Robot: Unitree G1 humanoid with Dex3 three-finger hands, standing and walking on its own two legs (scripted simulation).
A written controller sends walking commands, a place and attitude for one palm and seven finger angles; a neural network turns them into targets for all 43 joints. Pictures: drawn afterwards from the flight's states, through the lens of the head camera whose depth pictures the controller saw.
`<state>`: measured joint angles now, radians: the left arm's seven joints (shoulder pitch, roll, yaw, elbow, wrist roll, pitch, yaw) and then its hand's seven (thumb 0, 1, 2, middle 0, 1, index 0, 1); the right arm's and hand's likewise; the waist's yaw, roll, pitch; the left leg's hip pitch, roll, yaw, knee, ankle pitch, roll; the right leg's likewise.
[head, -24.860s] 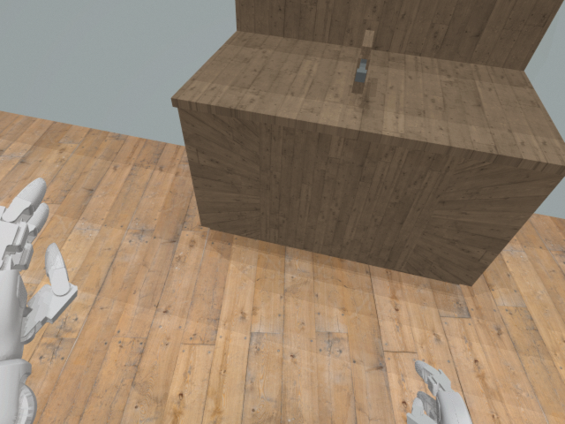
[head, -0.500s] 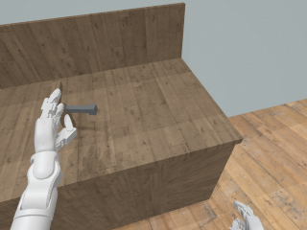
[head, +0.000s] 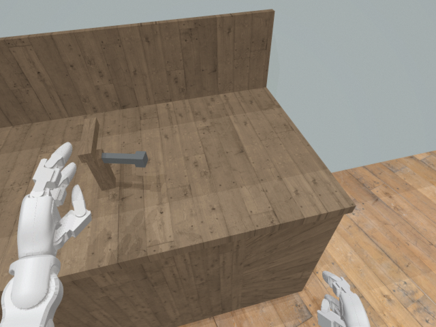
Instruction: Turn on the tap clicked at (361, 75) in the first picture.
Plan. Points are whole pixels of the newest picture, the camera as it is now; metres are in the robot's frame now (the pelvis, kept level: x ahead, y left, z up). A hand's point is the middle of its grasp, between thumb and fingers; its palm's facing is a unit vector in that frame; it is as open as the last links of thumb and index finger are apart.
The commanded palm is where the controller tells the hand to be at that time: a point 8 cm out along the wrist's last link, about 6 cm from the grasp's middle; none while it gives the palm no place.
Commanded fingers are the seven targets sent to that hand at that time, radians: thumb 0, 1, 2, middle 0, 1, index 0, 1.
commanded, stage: draw the hand back beside the body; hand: left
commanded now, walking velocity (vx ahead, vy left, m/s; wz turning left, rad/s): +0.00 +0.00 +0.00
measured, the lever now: (140, 159) +0.46 +0.25 +0.03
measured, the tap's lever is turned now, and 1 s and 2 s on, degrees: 72 72 72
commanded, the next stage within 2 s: step back with the hand held close in 0.44 s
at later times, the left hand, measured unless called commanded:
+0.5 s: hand (72, 229) +0.20 +0.23 +0.15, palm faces +0.41 -0.85 -0.33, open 7.5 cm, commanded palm +0.15 +0.28 +0.16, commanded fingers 0.00 0.90 0.90 -0.20 -0.30 -0.20 -0.30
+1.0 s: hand (51, 253) +0.16 +0.25 +0.14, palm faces +0.34 -0.83 -0.44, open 7.5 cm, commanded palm +0.12 +0.29 +0.17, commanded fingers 0.00 0.90 0.90 -0.20 -0.30 -0.20 -0.30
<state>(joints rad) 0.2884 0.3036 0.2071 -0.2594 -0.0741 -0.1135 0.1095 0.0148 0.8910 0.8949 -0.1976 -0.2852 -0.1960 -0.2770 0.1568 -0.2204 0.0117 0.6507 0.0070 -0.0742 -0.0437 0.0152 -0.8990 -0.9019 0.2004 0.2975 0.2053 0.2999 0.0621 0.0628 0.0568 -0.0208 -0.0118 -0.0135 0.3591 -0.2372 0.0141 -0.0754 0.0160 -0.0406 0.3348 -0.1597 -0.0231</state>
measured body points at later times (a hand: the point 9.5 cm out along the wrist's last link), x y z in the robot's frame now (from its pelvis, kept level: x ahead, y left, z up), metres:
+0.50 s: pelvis +0.00 +0.00 +0.00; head -0.02 -0.02 +0.45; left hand +0.17 +0.28 +0.17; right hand +0.20 -0.21 -0.08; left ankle -0.02 +0.11 -0.75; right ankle +0.02 -0.11 -0.75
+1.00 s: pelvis -0.05 +0.02 -0.01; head -0.03 +0.01 +0.44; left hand +0.14 +0.30 +0.17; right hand +0.12 -0.23 -0.09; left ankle -0.02 +0.11 -0.75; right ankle +0.02 -0.11 -0.75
